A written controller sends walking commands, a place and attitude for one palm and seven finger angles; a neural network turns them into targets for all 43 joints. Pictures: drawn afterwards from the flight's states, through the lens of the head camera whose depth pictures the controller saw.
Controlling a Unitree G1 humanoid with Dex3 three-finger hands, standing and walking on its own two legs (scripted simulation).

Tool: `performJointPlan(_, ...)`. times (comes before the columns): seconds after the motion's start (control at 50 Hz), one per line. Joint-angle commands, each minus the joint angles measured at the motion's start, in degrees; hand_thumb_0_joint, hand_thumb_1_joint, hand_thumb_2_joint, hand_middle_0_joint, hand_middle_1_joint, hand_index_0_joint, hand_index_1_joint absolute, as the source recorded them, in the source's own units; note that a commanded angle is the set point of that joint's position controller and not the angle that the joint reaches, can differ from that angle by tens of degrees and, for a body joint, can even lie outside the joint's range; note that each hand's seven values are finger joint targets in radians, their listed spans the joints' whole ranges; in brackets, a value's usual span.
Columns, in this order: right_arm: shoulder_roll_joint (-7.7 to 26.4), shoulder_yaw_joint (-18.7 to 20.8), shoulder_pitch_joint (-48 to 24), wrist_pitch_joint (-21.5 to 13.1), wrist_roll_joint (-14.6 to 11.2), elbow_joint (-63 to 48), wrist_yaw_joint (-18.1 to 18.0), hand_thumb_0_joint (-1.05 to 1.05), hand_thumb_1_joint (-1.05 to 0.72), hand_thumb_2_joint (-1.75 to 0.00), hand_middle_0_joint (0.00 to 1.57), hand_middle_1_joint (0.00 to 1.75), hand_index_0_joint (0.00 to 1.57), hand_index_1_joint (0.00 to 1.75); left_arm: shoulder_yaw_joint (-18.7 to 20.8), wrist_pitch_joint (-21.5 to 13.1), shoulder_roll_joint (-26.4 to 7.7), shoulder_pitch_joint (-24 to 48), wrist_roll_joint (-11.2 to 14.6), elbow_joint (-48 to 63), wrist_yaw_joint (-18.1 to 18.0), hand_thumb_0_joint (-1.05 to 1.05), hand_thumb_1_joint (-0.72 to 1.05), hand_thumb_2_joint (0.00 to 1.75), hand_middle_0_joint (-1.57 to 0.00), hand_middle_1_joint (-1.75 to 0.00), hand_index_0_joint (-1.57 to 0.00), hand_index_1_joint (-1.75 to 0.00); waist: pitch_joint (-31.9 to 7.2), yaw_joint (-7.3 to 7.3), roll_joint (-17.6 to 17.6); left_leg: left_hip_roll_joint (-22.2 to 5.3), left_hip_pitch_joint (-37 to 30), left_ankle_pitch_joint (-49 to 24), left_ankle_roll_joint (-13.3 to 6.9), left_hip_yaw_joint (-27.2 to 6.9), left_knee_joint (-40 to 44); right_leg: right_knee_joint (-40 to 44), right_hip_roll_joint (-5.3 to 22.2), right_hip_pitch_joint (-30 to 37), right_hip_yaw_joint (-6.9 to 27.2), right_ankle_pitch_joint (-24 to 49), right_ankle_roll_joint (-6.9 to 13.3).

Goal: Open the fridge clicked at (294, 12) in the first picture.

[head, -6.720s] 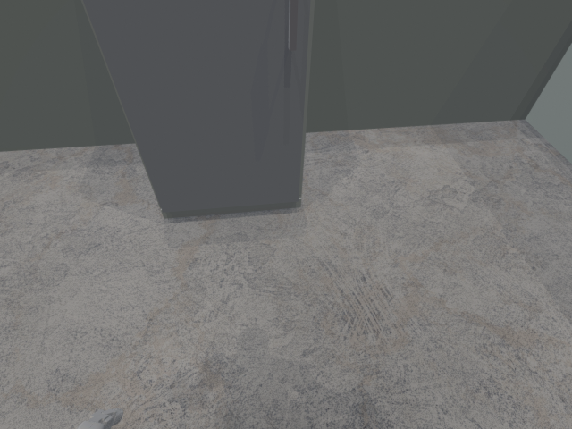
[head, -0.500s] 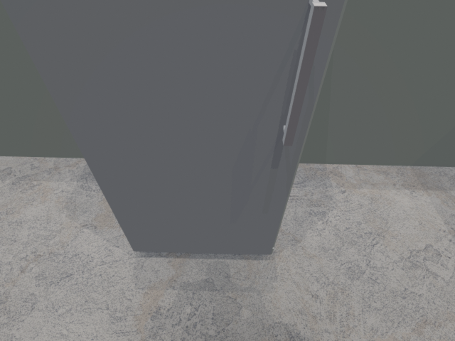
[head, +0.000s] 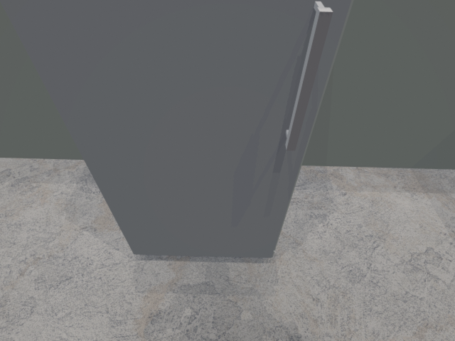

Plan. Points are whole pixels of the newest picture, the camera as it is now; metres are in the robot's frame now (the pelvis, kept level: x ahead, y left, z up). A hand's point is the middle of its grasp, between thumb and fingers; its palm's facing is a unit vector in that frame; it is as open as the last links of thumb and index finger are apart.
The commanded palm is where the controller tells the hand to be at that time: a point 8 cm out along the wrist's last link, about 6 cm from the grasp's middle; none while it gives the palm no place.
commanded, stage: look again from close up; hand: right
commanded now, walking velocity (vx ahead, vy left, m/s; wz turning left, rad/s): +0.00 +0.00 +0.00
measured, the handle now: (302, 87) +0.56 -0.11 +0.18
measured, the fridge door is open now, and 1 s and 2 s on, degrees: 0 0 0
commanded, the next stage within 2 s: none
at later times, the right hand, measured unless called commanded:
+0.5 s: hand out of the picture +0.07 -0.23 -0.16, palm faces -0.03 +0.96 -0.29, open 7.4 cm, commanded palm none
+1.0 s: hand out of the picture +0.07 -0.23 -0.16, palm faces -0.03 +0.95 -0.30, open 7.4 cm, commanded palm none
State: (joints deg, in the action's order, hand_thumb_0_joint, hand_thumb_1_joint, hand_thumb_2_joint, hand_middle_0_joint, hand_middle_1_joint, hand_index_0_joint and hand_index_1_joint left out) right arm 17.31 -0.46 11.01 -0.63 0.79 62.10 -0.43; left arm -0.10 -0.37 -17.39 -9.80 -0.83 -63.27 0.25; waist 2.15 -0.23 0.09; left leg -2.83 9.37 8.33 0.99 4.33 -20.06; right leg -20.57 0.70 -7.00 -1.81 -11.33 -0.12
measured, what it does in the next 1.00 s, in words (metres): stands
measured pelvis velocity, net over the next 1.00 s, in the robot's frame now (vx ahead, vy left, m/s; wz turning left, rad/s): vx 0.02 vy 0.00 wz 0.01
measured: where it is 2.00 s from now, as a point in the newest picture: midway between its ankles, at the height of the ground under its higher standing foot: outside the picture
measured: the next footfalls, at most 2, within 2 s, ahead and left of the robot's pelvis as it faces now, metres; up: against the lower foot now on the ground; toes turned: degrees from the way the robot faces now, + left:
none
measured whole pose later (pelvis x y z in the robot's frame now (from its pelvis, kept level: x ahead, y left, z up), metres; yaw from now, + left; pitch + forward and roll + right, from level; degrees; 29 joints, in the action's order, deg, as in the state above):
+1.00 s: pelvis +0.02 +0.00 +0.00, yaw +0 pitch -2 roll +0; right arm 17.5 -0.5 10.4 -0.7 0.8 63.1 -0.2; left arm -0.6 -0.8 -17.3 -9.2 -0.9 -64.0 0.0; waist 1.9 -0.1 0.4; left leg -2.5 7.8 8.8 1.0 4.0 -18.4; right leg -18.5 0.9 -5.1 -2.2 -11.7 -0.3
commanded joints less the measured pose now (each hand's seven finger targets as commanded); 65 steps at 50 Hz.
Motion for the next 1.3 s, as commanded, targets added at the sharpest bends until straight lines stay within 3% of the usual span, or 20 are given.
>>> performJointPlan(0.0, 10.3, 2.2, -0.7, -1.2, 0.1, -3.4, -0.9, 0.0, -0.9, -0.9, 0.2, 0.3, 0.2, 0.3, 2.2, -1.0, -10.2, 1.4, 0.3, 2.9, -0.5, 0.0, 0.9, 0.9, -0.2, -0.3, -0.2, -0.3, -1.3, 0.28, 0.2, -5.7, -2.9, 0.2, -1.7, -6.3, 4.4, 4.8, 5.8, -3.8, 5.5, 2.4, 0.7)
performJointPlan(0.28, 10.2, 2.2, -0.6, -1.3, 0.1, -2.9, -0.9, 0.0, -0.9, -0.9, 0.2, 0.3, 0.2, 0.3, 2.0, -1.3, -10.1, 1.0, 0.3, 2.3, -0.7, 0.0, 0.9, 0.9, -0.2, -0.3, -0.2, -0.3, -2.8, 0.28, 0.1, -5.7, -4.4, -4.8, -1.8, -6.0, 3.8, 4.6, 6.4, -2.2, 5.2, 6.1, 0.6)
performJointPlan(0.44, 9.9, 2.2, -0.8, -1.2, 0.1, -2.7, -0.9, 0.0, -0.9, -0.9, 0.2, 0.3, 0.2, 0.3, 1.9, -1.2, -10.0, 1.5, 0.2, 2.2, -0.8, 0.0, 0.9, 0.9, -0.2, -0.3, -0.2, -0.3, -1.0, 0.32, -0.5, -5.5, -3.3, -2.6, -1.7, -6.4, 4.3, 5.4, 6.3, -2.7, 5.2, 4.3, 0.6)
performJointPlan(0.68, 10.3, 2.3, -1.0, -1.3, 0.1, -2.6, -0.9, 0.0, -0.9, -0.9, 0.2, 0.3, 0.2, 0.3, 1.9, -1.4, -10.3, 1.4, 0.3, 2.2, -0.9, 0.0, 0.9, 0.9, -0.2, -0.3, -0.2, -0.3, -2.7, 0.28, -0.1, -5.7, -4.8, -6.4, -1.7, -5.9, 3.9, 5.2, 6.7, -1.3, 5.0, 7.6, 0.6)
performJointPlan(1.02, 10.7, 2.2, -1.3, -1.2, 0.1, -2.3, -0.7, 0.0, -0.9, -0.9, 0.2, 0.3, 0.2, 0.3, 1.8, -1.4, -11.0, 2.0, 0.3, 2.1, -0.9, 0.0, 0.9, 0.9, -0.2, -0.3, -0.2, -0.3, -1.8, 0.39, 0.0, -5.4, -4.0, -4.0, -1.5, -6.3, 4.5, 6.0, 6.7, -1.2, 5.1, 5.6, 0.6)
performJointPlan(1.28, 11.1, 2.3, -1.8, -1.3, 0.1, -2.2, -0.7, 0.0, -0.9, -0.9, 0.2, 0.3, 0.2, 0.3, 1.8, -1.6, -11.3, 2.1, 0.2, 2.1, -1.0, 0.0, 0.9, 0.9, -0.2, -0.3, -0.2, -0.3, -2.7, 0.32, -0.3, -5.5, -4.6, -7.1, -1.7, -6.3, 4.1, 5.7, 7.0, -0.2, 4.8, 8.2, 0.6)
